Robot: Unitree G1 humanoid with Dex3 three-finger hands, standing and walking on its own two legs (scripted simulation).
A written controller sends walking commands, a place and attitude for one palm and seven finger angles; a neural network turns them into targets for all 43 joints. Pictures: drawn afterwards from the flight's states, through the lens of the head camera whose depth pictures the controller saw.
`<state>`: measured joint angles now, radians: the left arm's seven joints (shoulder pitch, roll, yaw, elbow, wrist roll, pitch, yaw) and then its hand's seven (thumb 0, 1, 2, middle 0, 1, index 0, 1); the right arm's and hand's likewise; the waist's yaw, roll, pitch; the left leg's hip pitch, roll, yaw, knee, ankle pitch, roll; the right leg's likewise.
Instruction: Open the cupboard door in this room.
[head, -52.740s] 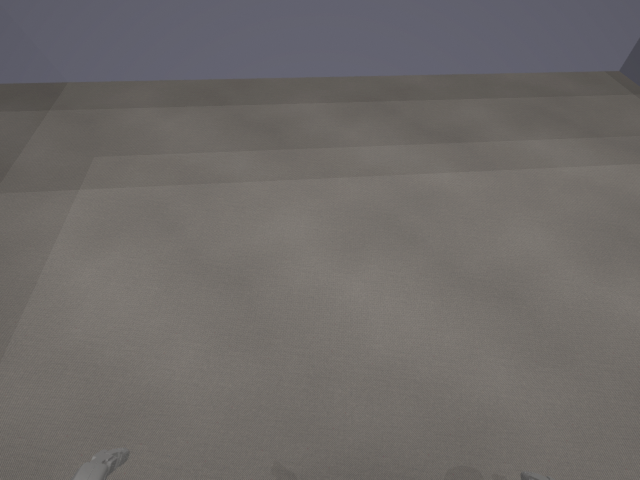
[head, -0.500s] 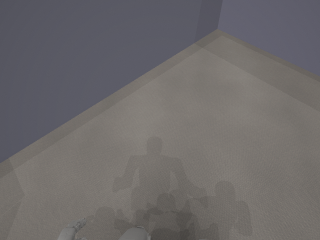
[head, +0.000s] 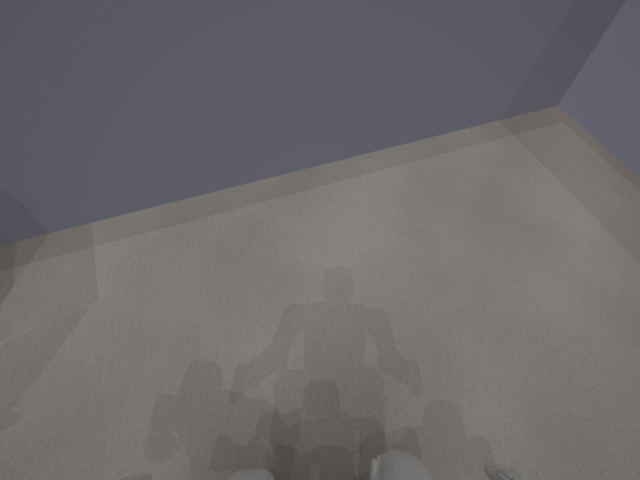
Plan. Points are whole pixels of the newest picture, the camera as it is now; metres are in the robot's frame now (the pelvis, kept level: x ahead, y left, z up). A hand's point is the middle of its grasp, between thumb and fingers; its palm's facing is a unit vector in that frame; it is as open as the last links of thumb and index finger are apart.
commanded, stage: turn to face it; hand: left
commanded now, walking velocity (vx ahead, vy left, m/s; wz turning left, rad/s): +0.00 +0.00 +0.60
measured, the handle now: out of the picture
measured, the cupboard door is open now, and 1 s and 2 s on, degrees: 49 49 49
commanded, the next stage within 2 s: none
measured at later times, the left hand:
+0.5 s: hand out of the picture +0.03 +0.14 -0.15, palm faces +0.32 -0.91 -0.25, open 7.3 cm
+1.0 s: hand out of the picture +0.00 +0.20 -0.15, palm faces +0.56 -0.79 -0.26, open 7.3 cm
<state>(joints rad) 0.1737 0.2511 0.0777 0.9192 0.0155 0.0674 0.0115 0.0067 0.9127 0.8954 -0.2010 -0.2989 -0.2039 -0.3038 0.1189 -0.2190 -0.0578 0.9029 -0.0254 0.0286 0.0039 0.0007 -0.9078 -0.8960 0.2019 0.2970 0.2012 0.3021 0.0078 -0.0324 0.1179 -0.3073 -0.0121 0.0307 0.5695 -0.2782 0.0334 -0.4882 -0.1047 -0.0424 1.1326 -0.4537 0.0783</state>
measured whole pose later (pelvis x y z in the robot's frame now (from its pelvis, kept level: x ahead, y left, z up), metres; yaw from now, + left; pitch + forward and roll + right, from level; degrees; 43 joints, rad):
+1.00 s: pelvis +0.03 -0.04 +0.01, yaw +34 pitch +2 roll -1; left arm 0.12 0.24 0.07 0.88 0.01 0.05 0.01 0.00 0.91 0.90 -0.20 -0.30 -0.20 -0.30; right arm 0.18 -0.21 -0.06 0.93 -0.03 0.04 0.01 0.00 -0.90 -0.90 0.20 0.30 0.20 0.30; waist -0.02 0.01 0.09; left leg -0.30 -0.04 -0.07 0.50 -0.23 0.02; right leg -0.43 -0.06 -0.01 0.87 -0.42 0.08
